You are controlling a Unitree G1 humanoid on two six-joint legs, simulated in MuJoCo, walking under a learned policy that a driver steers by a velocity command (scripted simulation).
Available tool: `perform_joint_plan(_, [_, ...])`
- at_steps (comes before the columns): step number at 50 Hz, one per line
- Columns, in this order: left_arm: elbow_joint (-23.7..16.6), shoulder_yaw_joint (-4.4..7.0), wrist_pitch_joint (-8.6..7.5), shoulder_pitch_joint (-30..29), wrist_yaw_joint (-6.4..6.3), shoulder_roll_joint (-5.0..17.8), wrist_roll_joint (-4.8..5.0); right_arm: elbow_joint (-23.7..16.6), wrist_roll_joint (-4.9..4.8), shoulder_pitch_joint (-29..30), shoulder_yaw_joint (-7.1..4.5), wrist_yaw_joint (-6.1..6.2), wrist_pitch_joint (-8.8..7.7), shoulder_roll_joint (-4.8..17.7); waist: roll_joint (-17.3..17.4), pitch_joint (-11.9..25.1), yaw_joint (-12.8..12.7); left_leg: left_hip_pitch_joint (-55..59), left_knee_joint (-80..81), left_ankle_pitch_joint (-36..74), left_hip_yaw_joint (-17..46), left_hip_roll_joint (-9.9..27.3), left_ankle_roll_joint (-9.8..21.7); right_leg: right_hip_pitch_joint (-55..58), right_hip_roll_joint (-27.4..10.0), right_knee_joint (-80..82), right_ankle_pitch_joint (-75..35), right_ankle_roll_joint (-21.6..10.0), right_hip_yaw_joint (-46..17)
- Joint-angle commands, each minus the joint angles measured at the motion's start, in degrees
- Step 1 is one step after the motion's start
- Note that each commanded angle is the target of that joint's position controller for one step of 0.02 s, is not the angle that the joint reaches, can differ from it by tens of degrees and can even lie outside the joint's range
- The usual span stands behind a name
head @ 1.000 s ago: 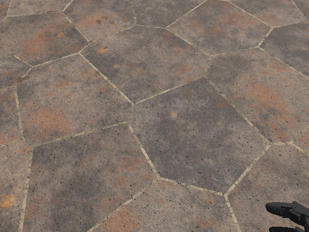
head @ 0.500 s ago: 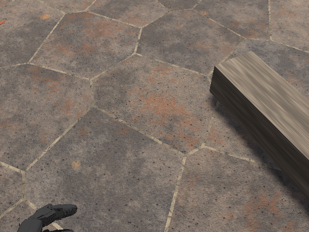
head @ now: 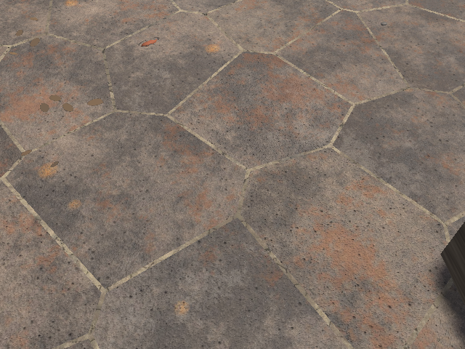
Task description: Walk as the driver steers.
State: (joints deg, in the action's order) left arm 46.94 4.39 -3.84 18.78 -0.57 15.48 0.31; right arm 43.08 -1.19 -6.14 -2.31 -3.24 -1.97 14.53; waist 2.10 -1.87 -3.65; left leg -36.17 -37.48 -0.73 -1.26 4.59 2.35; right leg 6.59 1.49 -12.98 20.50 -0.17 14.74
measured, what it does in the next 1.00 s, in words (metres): walks ahead, turning left: left foot, then right foot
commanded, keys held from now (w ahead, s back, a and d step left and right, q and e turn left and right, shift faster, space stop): w+q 0.52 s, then w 0.48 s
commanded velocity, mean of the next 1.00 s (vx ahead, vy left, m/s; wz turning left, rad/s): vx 0.50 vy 0.00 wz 0.41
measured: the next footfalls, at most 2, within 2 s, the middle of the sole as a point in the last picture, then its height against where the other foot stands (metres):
left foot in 0.08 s outside the picture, level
right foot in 0.54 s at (268, 328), level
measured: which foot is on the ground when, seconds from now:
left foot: up 0.00-0.06, down 0.08-0.56, up 0.58-1.00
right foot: down 0.00-0.06, up 0.08-0.52, down 0.54-1.00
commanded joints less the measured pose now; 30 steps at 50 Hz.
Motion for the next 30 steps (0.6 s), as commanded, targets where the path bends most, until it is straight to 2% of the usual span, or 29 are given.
perform_joint_plan(1, [-2.71,2.96,0.88,-1.05,-0.87,11.75,0.7,-6.12,-0.14,2.82,-1.82,-0.78,-0.57,5.84,-6.5,-0.4,2.63,2.05,0.66,-7.49,-4.47,-3.72,3.2,1.54,-18.04,-6.91,-57.18,-6.79,-2.55])
perform_joint_plan(2, [-2.94,3.06,1.39,-1.79,-1.1,12.42,0.83,-5.41,-0.28,-1.98,-2.81,-0.66,-0.35,7.57,-7.26,2.69,5.56,8.48,0.46,-10.0,-5.8,-6.1,4.63,0.95,-17.47,-14.41,-64.33,-6.0,-1.97])
perform_joint_plan(3, [-3.23,2.9,1.67,-3.0,-1.27,12.54,1.19,-3.63,-0.38,-10.22,-4.45,-0.1,-0.24,10.35,-6.47,7.05,10.41,20.74,3.97,-7.66,-5.77,-8.42,6.72,-3.56,-15.62,-25.83,-63.4,-4.33,-0.84])
perform_joint_plan(4, [-3.96,2.12,1.16,-2.38,-1.47,10.93,0.45,-1.82,-0.37,-18.82,-6.42,1.13,0.39,14.99,-1.38,12.04,14.11,37.7,6.47,-6.55,3.78,-4.17,9.71,-16.41,-12.9,-42.62,-46.83,-1.62,-0.95])
perform_joint_plan(5, [-6.79,-0.61,-0.45,3.77,-0.38,1.91,-1.46,-2.26,-0.69,-17.21,-7.19,1.54,0.03,20.55,13.49,16.16,6.34,56.35,11.04,-15.48,36.64,10.77,20.93,-43.16,-0.31,-63.35,10.31,2.29,-6.47])
perform_joint_plan(6, [-7.41,-0.39,-2.86,-2.11,0.48,5.83,0.46,-3.94,-0.09,-18.71,-5.78,1.27,-0.9,16.09,6.19,23.03,10.57,59.95,19.51,-21.31,49.6,14.22,22.53,-49.52,0.86,-68.96,13.84,1.04,-20.17])
perform_joint_plan(7, [-9.33,0.31,-4.08,-7.88,0.97,8.51,2.52,-3.69,0.37,-16.81,-4.95,1.17,-1.61,13.03,3.55,15.1,11.27,54.9,21.18,-17.72,41.38,12.93,19.33,-53.64,-2.1,-67.2,8.39,-0.5,-21.05])
perform_joint_plan(8, [-9.56,0.04,-4.73,-8.74,0.7,8.0,1.95,-4.1,0.03,-13.18,-4.49,1.2,-1.98,11.53,-0.88,9.69,8.53,46.39,21.02,-12.11,34.32,10.45,17.26,-52.07,-4.68,-61.87,3.31,-1.26,-20.65])
perform_joint_plan(9, [-8.92,0.37,-4.77,-8.82,0.28,8.25,0.28,-4.83,0.0,-9.41,-3.94,1.3,-2.02,9.59,-2.44,6.31,6.15,38.71,21.4,-5.31,28.89,8.18,15.9,-48.63,-6.35,-56.87,0.85,-0.88,-20.25])
perform_joint_plan(10, [-8.66,0.78,-4.19,-7.51,0.26,8.72,-0.39,-5.9,0.78,-7.42,-3.41,1.62,-2.13,8.36,-1.12,5.6,4.14,33.69,22.45,0.07,25.78,6.76,15.57,-44.42,-7.48,-54.55,-1.11,-0.44,-20.71])
perform_joint_plan(11, [-8.64,0.92,-3.46,-6.68,0.32,8.57,-0.7,-6.46,0.94,-6.64,-3.37,1.8,-2.13,8.29,-0.66,5.18,3.15,30.84,23.52,2.85,24.36,5.82,15.61,-42.35,-7.69,-52.51,-1.95,0.34,-20.47])
perform_joint_plan(13, [-8.7,0.54,-2.28,-6.61,0.27,6.9,-1.17,-6.23,0.6,-7.08,-3.63,2.43,-2.28,9.45,-0.89,3.99,2.52,26.05,24.51,8.07,20.45,4.62,15.6,-41.15,-7.5,-47.41,-3.89,2.32,-18.84])
perform_joint_plan(16, [-10.6,-0.45,-1.74,-13.02,0.21,4.69,-1.32,-5.4,0.23,-9.22,-4.14,3.56,-1.94,11.3,0.24,1.89,4.44,21.8,24.61,7.4,15.74,1.15,13.19,-40.28,-5.65,-34.48,-14.48,4.36,-17.42])
perform_joint_plan(19, [-11.85,-1.0,-2.19,-19.11,0.88,3.81,-0.64,-4.61,-0.07,-11.76,-4.22,4.07,-1.22,11.54,2.33,1.85,7.28,20.46,23.28,0.55,15.17,-0.73,10.47,-35.56,-2.51,-22.36,-24.58,4.66,-16.81])
perform_joint_plan(21, [-12.68,-0.74,-2.61,-21.57,1.36,4.81,0.0,-3.85,-0.34,-13.7,-4.3,4.15,-0.87,11.68,2.95,1.78,8.22,22.27,21.7,-2.72,18.09,0.58,9.97,-34.37,-1.61,-18.86,-25.55,4.29,-17.77])
perform_joint_plan(24, [-12.83,0.18,-3.41,-21.09,1.97,7.15,0.24,-3.62,-0.39,-14.25,-4.25,4.47,-0.41,11.03,4.26,2.03,7.11,27.69,16.73,-4.9,23.72,2.91,8.85,-33.25,-1.51,-15.21,-20.69,2.35,-19.76])
perform_joint_plan(25, [-12.5,0.56,-3.7,-19.4,2.0,7.81,0.32,-3.81,-0.27,-13.65,-4.36,4.52,-0.27,11.09,5.23,2.2,5.99,28.44,14.94,-3.97,25.1,3.36,8.31,-31.36,-1.56,-14.78,-18.08,1.36,-19.66])
perform_joint_plan(26, [-11.44,1.09,-4.0,-15.51,1.84,8.41,0.27,-4.2,-0.19,-12.62,-4.19,4.49,-0.12,10.41,5.69,3.28,3.68,28.07,12.03,-2.19,25.18,2.39,7.35,-26.33,-1.34,-12.76,-17.68,0.05,-18.69])
perform_joint_plan(27, [-10.09,1.91,-4.31,-9.45,1.54,10.01,-0.39,-4.57,0.21,-12.39,-3.36,4.3,-0.26,8.12,4.72,7.53,0.79,26.76,4.67,0.71,22.48,-0.32,5.59,-17.04,-3.39,-12.23,-17.91,-2.07,-19.24])
perform_joint_plan(28, [-9.29,2.49,-4.35,-1.08,1.15,12.83,-1.32,-5.36,1.3,-13.88,-1.98,4.15,-0.41,4.6,-2.05,15.93,-1.87,20.24,-11.18,-8.66,17.46,-4.01,3.47,-2.53,-13.08,-13.04,-14.19,-5.61,-29.14])
perform_joint_plan(29, [-6.24,3.69,-3.58,3.65,1.72,17.29,-1.52,-5.97,-0.79,-23.45,-1.06,4.04,-1.01,1.64,-22.46,20.96,2.36,-0.43,-29.16,-33.01,11.29,-11.71,-0.48,13.58,-24.46,-6.88,-1.07,-15.97,-57.51])
perform_joint_plan(30, [-6.71,2.56,-3.44,2.81,2.13,11.56,0.03,-4.04,-1.44,-22.26,-1.93,4.29,-1.08,7.68,-15.08,16.44,0.46,-7.47,-35.8,-31.38,13.43,-7.4,-0.95,11.01,-24.29,-3.19,14.07,-15.04,-62.1])
Keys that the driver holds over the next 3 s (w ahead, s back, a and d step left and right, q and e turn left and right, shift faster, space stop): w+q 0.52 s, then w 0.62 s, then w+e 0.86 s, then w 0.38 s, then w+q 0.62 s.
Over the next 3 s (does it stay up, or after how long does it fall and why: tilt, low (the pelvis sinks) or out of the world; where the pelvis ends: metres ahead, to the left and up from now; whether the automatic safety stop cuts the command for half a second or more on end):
stays up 1.59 0.26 0.00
